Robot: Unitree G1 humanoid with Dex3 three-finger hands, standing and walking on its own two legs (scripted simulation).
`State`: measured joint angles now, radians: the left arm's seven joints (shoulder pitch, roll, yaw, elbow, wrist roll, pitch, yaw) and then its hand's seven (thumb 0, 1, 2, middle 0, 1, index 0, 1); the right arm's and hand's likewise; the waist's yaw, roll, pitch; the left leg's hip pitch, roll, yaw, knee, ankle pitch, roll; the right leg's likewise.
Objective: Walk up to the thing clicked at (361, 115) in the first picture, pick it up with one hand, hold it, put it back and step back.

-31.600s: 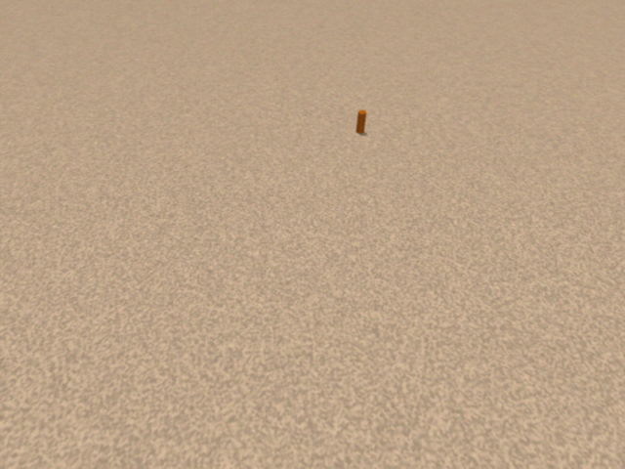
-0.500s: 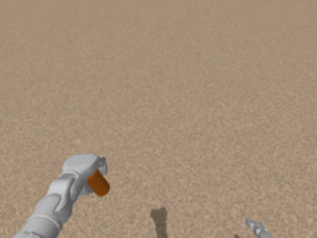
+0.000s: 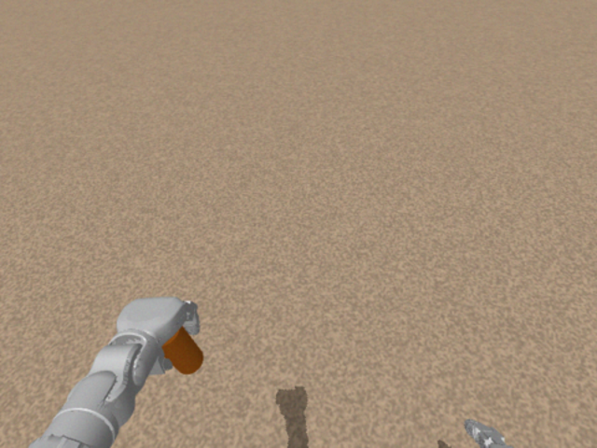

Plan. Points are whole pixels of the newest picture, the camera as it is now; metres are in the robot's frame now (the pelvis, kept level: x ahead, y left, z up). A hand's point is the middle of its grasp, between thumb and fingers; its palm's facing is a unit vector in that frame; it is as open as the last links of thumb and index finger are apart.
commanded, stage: crouch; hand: left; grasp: from above
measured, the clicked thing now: (177, 346) +0.31 +0.21 -0.09
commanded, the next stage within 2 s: lower in 1.72 s
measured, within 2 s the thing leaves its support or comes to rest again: neither
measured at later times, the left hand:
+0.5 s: hand (198, 373) +0.34 +0.23 -0.28, palm faces -0.41 +0.04 -0.91, open 7.8 cm
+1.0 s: hand (216, 392) +0.36 +0.23 -0.46, palm faces -0.44 +0.00 -0.90, open 7.8 cm
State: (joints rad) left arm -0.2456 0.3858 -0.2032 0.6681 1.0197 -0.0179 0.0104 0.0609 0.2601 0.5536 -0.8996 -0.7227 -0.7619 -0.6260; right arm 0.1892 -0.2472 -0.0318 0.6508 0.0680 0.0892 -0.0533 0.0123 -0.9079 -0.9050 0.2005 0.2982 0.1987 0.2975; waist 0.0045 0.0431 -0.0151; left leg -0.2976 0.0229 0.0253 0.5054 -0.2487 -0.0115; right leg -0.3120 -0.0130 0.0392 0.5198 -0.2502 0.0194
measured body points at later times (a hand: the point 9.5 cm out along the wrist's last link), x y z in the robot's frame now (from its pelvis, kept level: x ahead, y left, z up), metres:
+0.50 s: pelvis -0.05 +0.01 -0.16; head +0.09 +0.02 +0.26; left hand +0.36 +0.23 -0.23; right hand +0.00 -0.27 -0.29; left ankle +0.01 +0.13 -0.74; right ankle +0.01 -0.13 -0.74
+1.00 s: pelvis -0.07 +0.01 -0.31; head +0.14 +0.04 +0.09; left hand +0.38 +0.23 -0.41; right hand +0.00 -0.27 -0.43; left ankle +0.01 +0.13 -0.74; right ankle +0.01 -0.13 -0.74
